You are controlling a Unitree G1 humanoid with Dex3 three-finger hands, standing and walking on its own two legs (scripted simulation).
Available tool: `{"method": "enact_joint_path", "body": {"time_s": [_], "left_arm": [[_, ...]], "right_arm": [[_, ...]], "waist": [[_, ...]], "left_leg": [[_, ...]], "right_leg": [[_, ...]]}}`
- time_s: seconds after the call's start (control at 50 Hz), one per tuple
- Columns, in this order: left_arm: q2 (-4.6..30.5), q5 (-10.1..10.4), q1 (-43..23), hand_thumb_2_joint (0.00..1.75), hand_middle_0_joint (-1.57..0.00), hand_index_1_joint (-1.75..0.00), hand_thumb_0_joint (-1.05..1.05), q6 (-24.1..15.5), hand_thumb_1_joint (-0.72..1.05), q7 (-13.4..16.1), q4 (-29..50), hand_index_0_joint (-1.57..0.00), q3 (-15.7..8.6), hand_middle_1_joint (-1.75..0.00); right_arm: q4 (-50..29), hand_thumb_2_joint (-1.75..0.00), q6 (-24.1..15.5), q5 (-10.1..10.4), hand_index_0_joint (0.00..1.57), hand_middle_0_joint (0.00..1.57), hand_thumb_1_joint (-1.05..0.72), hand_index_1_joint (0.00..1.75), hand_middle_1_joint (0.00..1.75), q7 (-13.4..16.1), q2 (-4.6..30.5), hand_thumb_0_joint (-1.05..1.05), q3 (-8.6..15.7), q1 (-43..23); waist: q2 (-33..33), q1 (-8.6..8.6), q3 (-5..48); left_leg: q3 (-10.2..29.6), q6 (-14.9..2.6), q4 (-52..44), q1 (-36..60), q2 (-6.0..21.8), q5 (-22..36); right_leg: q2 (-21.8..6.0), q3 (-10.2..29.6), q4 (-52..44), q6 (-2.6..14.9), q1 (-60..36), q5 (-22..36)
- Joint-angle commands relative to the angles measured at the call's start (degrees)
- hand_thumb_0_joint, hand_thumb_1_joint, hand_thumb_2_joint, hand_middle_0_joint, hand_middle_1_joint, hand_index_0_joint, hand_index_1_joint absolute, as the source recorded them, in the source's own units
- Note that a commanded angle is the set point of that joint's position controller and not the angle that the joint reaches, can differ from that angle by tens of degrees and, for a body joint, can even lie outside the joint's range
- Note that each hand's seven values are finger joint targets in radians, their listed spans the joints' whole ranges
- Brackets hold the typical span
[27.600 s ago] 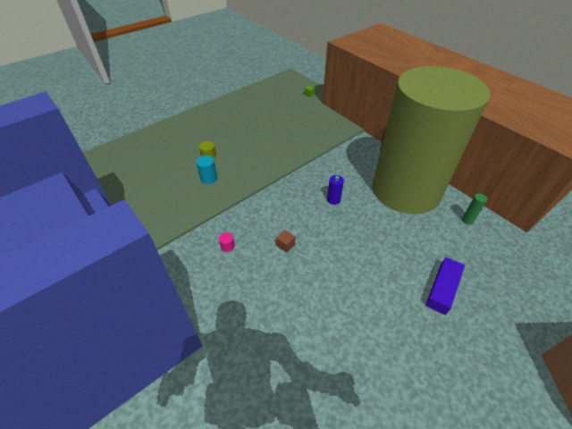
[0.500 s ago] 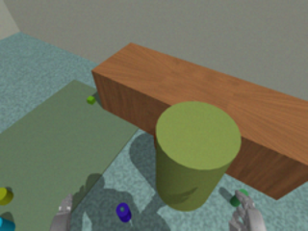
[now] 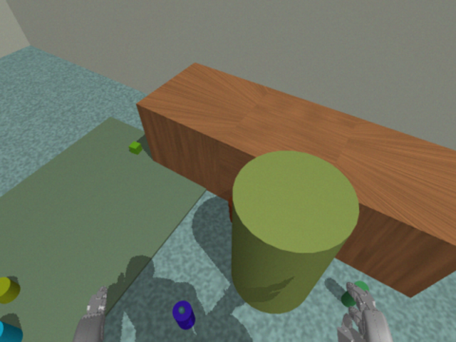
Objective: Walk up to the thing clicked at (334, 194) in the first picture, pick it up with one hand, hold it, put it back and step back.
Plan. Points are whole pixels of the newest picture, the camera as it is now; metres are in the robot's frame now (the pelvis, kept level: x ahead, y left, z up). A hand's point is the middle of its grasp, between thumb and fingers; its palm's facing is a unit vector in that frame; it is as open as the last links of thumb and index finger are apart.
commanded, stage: home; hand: left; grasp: from the side
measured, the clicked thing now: (184, 314) +0.34 +0.17 -0.64
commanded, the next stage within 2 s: stand in 0.28 s
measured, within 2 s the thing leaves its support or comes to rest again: neither
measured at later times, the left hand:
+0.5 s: hand out of the picture +0.16 +0.18 -0.06, palm faces +0.10 -0.95 -0.28, open 16.9 cm
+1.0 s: hand out of the picture +0.08 +0.25 -0.11, palm faces -0.02 -0.94 -0.35, open 7.7 cm
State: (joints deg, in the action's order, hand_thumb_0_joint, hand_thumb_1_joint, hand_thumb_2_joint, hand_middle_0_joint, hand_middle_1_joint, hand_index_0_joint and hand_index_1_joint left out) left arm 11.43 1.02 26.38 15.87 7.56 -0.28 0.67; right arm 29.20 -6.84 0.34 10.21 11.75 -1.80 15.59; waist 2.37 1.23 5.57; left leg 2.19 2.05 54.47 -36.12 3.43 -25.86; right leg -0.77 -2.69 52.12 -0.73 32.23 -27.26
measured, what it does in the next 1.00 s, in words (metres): stands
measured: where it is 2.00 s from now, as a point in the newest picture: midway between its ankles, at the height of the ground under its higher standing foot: outside the picture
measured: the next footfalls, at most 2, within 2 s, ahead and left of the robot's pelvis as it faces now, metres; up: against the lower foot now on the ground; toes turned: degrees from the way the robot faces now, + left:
none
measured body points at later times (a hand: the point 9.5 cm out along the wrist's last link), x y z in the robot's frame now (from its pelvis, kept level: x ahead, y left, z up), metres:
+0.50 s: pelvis -0.01 +0.00 +0.00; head +0.02 +0.00 +0.45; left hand +0.15 +0.23 -0.04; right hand +0.16 -0.24 -0.07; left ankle +0.02 +0.14 -0.69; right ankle -0.01 -0.13 -0.69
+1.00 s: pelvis -0.01 +0.01 +0.03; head +0.00 +0.01 +0.48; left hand +0.08 +0.30 -0.09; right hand +0.09 -0.28 -0.09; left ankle +0.02 +0.14 -0.69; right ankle -0.01 -0.13 -0.69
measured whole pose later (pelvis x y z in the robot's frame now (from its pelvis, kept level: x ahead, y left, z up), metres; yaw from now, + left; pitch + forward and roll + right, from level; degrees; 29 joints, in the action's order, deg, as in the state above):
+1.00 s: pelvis -0.01 +0.01 +0.03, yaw +0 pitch +0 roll +0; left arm 18.9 -2.5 14.7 0.6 1.0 -43.3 -1.2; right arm 49.9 -0.8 -3.2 0.2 18.4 2.0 11.9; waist -0.4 -0.7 -1.9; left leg 0.3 0.8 42.3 -22.2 1.4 -19.7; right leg -2.7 -1.4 42.2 -1.4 19.6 -22.1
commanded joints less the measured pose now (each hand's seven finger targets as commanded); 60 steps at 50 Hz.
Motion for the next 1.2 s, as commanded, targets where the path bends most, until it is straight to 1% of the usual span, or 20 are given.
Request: {"method": "enact_joint_path", "body": {"time_s": [0.0, 0.18, 0.2, 0.36, 0.4, 0.42, 0.44, 0.52, 0.54, 0.56, 0.62, 0.64, 0.66, 0.68, 0.72, 0.76, 0.82, 0.96, 1.12, 1.18], "left_arm": [[5.5, -0.7, -1.2, 0.05, -0.05, -0.06, 0.00, -2.7, -0.55, 0.6, 9.8, -0.05, -3.4, -0.06], [6.6, -0.7, -3.2, 0.05, -0.05, -0.06, 0.00, -3.1, -0.56, 0.9, 12.3, -0.05, -4.2, -0.06], [5.0, -0.8, 0.1, 0.04, -0.05, -0.05, 0.00, -2.8, -0.58, 0.8, 8.8, -0.05, -3.4, -0.05], [5.6, -0.7, -1.9, 0.05, -0.05, -0.06, 0.00, -3.0, -0.55, 0.7, 10.3, -0.05, -3.4, -0.06], [5.0, -0.7, -1.4, 0.21, -0.20, -0.22, 0.00, -3.0, -0.39, 0.6, 9.8, -0.20, -2.9, -0.22], [7.0, -0.6, -3.1, 0.29, -0.20, -0.30, 0.00, -3.3, -0.31, 0.8, 12.9, -0.20, -4.4, -0.30], [5.2, -0.8, -0.1, 0.37, -0.20, -0.30, 0.00, -2.9, -0.23, 0.6, 8.7, -0.20, -3.1, -0.30], [5.1, -0.8, -1.2, 0.69, -0.20, -0.30, 0.00, -3.2, 0.09, 0.6, 9.2, -0.20, -2.9, -0.30], [6.3, -0.7, -2.3, 0.77, -0.20, -0.30, 0.00, -3.4, 0.17, 0.7, 11.6, -0.20, -3.8, -0.30], [5.2, -0.9, -1.5, 0.85, -0.20, -0.30, 0.00, -3.3, 0.25, 0.7, 10.1, -0.20, -3.0, -0.30], [6.1, -0.8, -2.2, 0.90, -0.20, -0.30, 0.00, -3.5, 0.49, 0.8, 11.5, -0.20, -3.6, -0.30], [5.3, -0.9, -0.9, 0.90, -0.20, -0.30, 0.00, -3.3, 0.57, 0.8, 9.5, -0.20, -3.0, -0.30], [13.3, -6.7, -11.3, 0.90, -0.20, -0.30, 0.00, -10.2, 0.65, -2.0, -10.6, -0.20, -5.7, -0.30], [14.4, -7.2, -9.0, 0.90, -0.20, -0.30, 0.00, -12.9, 0.73, -3.5, -15.1, -0.20, -6.3, -0.30], [15.0, -6.5, -10.5, 0.90, -0.20, -0.30, 0.00, -15.5, 0.89, -4.9, -18.2, -0.20, -5.6, -0.30], [15.3, -4.8, -12.1, 0.90, -0.20, -0.30, 0.00, -16.8, 0.90, -5.7, -22.4, -0.20, -5.2, -0.30], [14.9, -3.7, -12.9, 0.90, -0.20, -0.30, 0.00, -17.3, 0.90, -6.1, -28.4, -0.20, -5.1, -0.30], [15.9, -3.6, -15.0, 0.90, -0.20, -0.30, 0.00, -18.2, 0.90, -5.9, -39.3, -0.20, -4.9, -0.30], [17.5, -2.7, -15.0, 0.90, -0.20, -0.30, 0.00, -18.0, 0.90, -5.5, -49.1, -0.20, -4.3, -0.30], [17.8, -2.5, -15.7, 0.90, -0.20, -0.30, 0.00, -17.8, 0.90, -5.5, -51.9, -0.20, -3.9, -0.30]], "right_arm": [[-9.1, -0.90, -3.2, 0.0, 0.20, 0.20, -0.90, 0.30, 0.30, 1.0, 6.5, 0.00, 3.1, -3.8], [-9.0, -0.90, -3.2, -0.1, 0.20, 0.20, -0.90, 0.30, 0.30, 1.0, 6.3, 0.00, 2.9, -3.7], [-9.0, -0.90, -3.1, -0.2, 0.20, 0.20, -0.90, 0.30, 0.30, 1.0, 6.3, 0.00, 3.0, -3.8], [-9.1, -0.90, -3.3, -0.1, 0.20, 0.20, -0.90, 0.30, 0.30, 0.8, 6.5, 0.00, 2.9, -3.8], [-9.4, -0.90, -3.4, -0.2, 0.20, 0.20, -0.90, 0.30, 0.30, 0.8, 6.3, 0.00, 2.8, -4.2], [-9.3, -0.90, -3.3, 0.0, 0.20, 0.20, -0.90, 0.30, 0.30, 0.8, 6.5, 0.00, 3.0, -4.2], [-9.3, -0.90, -3.3, -0.1, 0.20, 0.20, -0.90, 0.30, 0.30, 0.8, 6.5, 0.00, 3.0, -4.0], [-9.5, -0.90, -3.4, -0.1, 0.20, 0.20, -0.90, 0.30, 0.30, 1.0, 6.5, 0.00, 3.0, -4.1], [-9.3, -0.90, -3.5, -0.1, 0.20, 0.20, -0.90, 0.30, 0.30, 1.0, 6.4, 0.00, 3.0, -4.3], [-9.1, -0.90, -3.5, -0.2, 0.20, 0.20, -0.90, 0.30, 0.30, 1.1, 6.4, 0.00, 2.9, -3.9], [-9.3, -0.90, -3.6, -0.1, 0.20, 0.20, -0.90, 0.30, 0.30, 1.1, 6.5, 0.00, 3.0, -3.9], [-8.9, -0.90, -3.6, -0.2, 0.20, 0.20, -0.90, 0.30, 0.30, 1.1, 6.3, 0.00, 2.9, -4.0], [3.5, -0.90, 0.3, -6.2, 0.20, 0.20, -0.90, 0.30, 0.30, -2.3, 14.9, 0.00, 5.1, -6.4], [6.1, -0.90, 2.0, -6.8, 0.20, 0.20, -0.90, 0.30, 0.30, -4.5, 14.3, 0.00, 5.8, -5.6], [6.8, -0.90, 3.1, -5.8, 0.20, 0.20, -0.90, 0.30, 0.30, -6.2, 13.6, 0.00, 5.7, -6.4], [8.3, -0.90, 3.0, -4.1, 0.20, 0.20, -0.90, 0.30, 0.30, -8.0, 13.5, 0.00, 5.6, -5.5], [10.6, -0.90, 3.2, -3.2, 0.20, 0.20, -0.90, 0.30, 0.30, -9.2, 14.5, 0.00, 6.3, -7.0], [16.2, -0.90, 4.1, -3.0, 0.20, 0.20, -0.90, 0.30, 0.30, -9.3, 15.0, 0.00, 6.3, -7.4], [22.7, -0.90, 4.9, -2.2, 0.20, 0.20, -0.90, 0.30, 0.30, -9.1, 16.3, 0.00, 5.8, -6.9], [25.0, -0.90, 5.1, -2.0, 0.20, 0.20, -0.90, 0.30, 0.30, -9.1, 16.6, 0.00, 5.4, -7.0]], "waist": [[-1.5, 0.37, 6.1], [0.5, -0.30, 5.8], [-0.8, 0.03, 5.4], [-0.3, 0.07, 4.6], [-0.6, 0.21, 4.9], [0.0, -0.28, 5.7], [-1.5, 0.23, 5.3], [-2.3, 0.39, 5.2], [-1.2, -0.09, 5.4], [-1.6, 0.46, 6.1], [-0.8, -0.04, 5.9], [-0.9, 0.15, 5.1], [-6.3, -2.16, -1.9], [-9.2, -2.20, 1.0], [-6.9, -1.36, -0.2], [-1.9, -1.59, 0.5], [-0.9, -2.49, -0.4], [-1.6, -2.17, -2.6], [-2.5, -1.75, -3.6], [-2.0, -1.55, -5.2]], "left_leg": [[-2.6, -2.17, -7.8, 6.7, -2.6, 13.2], [-2.4, -1.93, -8.5, 6.8, -2.5, 12.4], [-2.4, -2.01, -8.4, 6.8, -2.5, 12.6], [-2.3, -1.98, -9.1, 6.4, -2.4, 10.4], [-2.1, -2.02, -9.0, 6.1, -2.4, 10.1], [-2.3, -2.00, -9.0, 6.2, -2.5, 10.0], [-2.4, -2.19, -8.8, 6.1, -2.6, 10.0], [-2.7, -2.28, -8.5, 5.7, -2.6, 9.4], [-2.7, -2.20, -8.5, 5.8, -2.6, 9.3], [-2.7, -2.31, -8.3, 6.1, -2.7, 9.9], [-2.5, -2.13, -8.6, 6.3, -2.5, 10.5], [-2.5, -2.17, -8.5, 6.0, -2.5, 10.4], [0.9, -4.39, -10.4, 7.4, -1.0, 18.6], [-0.9, -5.36, -9.5, 9.1, -1.1, 16.5], [-0.2, -6.13, -11.2, 11.2, -1.3, 15.5], [0.8, -6.36, -14.1, 13.4, -1.1, 13.9], [2.3, -6.05, -17.7, 15.9, -0.2, 12.5], [3.4, -5.61, -23.0, 17.3, 0.6, 12.6], [3.3, -4.71, -27.1, 23.2, 1.5, 19.5], [3.7, -4.25, -30.0, 24.1, 1.8, 18.9]], "right_leg": [[1.9, -0.9, -9.1, 0.44, -2.0, 14.2], [1.8, -1.1, -9.0, 0.75, -2.2, 12.9], [2.0, -1.1, -9.2, 0.65, -2.0, 13.2], [2.0, -1.2, -9.2, 0.81, -1.0, 10.9], [2.0, -1.3, -9.2, 0.79, -1.0, 10.5], [2.0, -1.2, -9.3, 0.95, -1.3, 10.4], [2.0, -1.1, -9.6, 0.70, -1.2, 10.5], [1.9, -0.9, -9.8, 0.55, -0.8, 10.2], [1.8, -0.9, -9.8, 0.68, -1.3, 10.0], [1.8, -0.8, -9.6, 0.59, -1.5, 10.9], [1.9, -1.0, -9.1, 0.76, -1.3, 11.1], [1.9, -1.1, -9.3, 0.70, -1.3, 11.1], [-2.9, 3.5, -11.2, 3.80, -8.7, 13.9], [-4.7, 6.8, -12.7, 5.19, -10.2, 15.7], [-4.6, 8.2, -13.8, 5.75, -8.0, 15.0], [-4.5, 7.3, -13.4, 4.65, -10.0, 13.4], [-3.6, 5.7, -14.6, 3.96, -9.4, 10.9], [-4.1, 5.4, -19.6, 3.13, -14.9, 13.4], [-5.8, 6.0, -26.0, 2.65, -19.7, 19.2], [-5.7, 6.0, -28.3, 2.08, -20.8, 18.4]]}}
